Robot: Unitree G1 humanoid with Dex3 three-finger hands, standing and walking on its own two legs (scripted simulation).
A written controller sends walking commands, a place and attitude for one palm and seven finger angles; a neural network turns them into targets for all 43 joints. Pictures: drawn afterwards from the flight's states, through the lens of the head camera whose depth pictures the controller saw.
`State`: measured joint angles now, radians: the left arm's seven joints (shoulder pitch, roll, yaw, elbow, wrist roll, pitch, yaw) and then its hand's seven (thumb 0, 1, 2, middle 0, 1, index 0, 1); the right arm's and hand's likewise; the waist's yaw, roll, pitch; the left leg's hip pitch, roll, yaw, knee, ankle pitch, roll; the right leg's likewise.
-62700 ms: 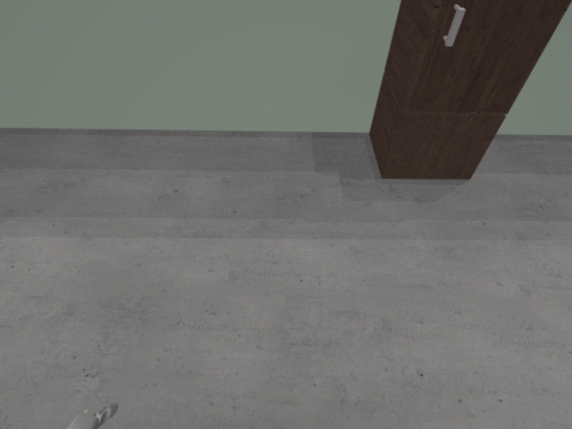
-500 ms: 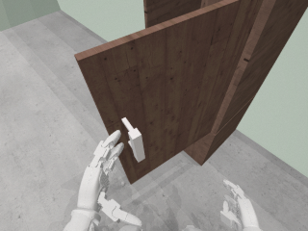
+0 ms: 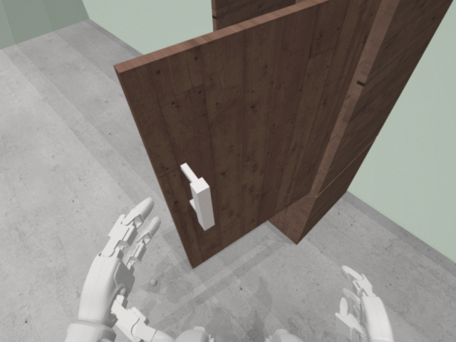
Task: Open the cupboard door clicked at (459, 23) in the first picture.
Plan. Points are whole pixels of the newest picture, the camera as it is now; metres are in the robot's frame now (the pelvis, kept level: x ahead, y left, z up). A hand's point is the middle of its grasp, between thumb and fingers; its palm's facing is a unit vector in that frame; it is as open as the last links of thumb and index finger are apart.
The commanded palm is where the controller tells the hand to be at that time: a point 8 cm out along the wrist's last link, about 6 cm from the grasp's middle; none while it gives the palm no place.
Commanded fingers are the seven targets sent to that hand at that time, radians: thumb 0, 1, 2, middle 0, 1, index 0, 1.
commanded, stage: draw the hand back to the body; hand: left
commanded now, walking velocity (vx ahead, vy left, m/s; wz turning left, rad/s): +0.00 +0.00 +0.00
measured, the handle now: (197, 197) +0.34 +0.08 +0.08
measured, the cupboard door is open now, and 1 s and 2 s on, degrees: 80 80 80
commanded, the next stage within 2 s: step back with the hand held close in 1.48 s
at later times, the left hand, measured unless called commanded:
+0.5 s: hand (77, 260) +0.20 +0.20 +0.14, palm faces +0.09 -0.97 -0.24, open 15.7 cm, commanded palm +0.16 +0.25 +0.16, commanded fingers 0.00 -0.12 0.47 -0.16 -0.30 -0.16 -0.30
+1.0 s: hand out of the picture +0.22 +0.28 +0.21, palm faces +0.38 -0.82 -0.42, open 10.3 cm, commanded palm +0.17 +0.32 +0.23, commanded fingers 0.00 0.76 0.84 -0.19 -0.30 -0.19 -0.30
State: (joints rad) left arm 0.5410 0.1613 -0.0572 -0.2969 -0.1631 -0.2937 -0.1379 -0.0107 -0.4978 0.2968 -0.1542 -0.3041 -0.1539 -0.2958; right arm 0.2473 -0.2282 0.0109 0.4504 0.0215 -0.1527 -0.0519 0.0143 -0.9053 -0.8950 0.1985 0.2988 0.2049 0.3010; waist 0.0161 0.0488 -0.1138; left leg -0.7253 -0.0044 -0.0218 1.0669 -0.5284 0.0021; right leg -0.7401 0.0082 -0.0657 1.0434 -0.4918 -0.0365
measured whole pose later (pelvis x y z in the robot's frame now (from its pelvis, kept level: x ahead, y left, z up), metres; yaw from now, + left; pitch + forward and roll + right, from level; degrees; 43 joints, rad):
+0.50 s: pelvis +0.02 +0.02 +0.03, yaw +0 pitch +4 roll -2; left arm 0.58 0.29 0.10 -0.45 -0.13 -0.09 -0.04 -0.01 -0.39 0.34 -0.16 -0.30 -0.16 -0.30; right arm 0.26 -0.23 0.05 0.49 0.03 -0.19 -0.11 0.01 -0.90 -0.89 0.20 0.30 0.21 0.30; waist 0.04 0.06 -0.09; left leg -0.47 -0.01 -0.01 0.86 -0.47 0.03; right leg -0.47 0.01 -0.05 0.80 -0.41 0.00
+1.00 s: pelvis +0.03 +0.03 +0.07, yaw -1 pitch -2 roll -1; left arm 0.53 0.34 0.27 -0.44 -0.03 -0.07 0.13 0.00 0.42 0.69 -0.20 -0.31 -0.20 -0.30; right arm 0.21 -0.22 0.04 0.62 0.00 -0.15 -0.09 0.01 -0.90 -0.89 0.20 0.30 0.21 0.30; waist 0.06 0.06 -0.01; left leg -0.14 -0.03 0.02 0.50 -0.32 0.05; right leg -0.15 -0.01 -0.02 0.46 -0.27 0.01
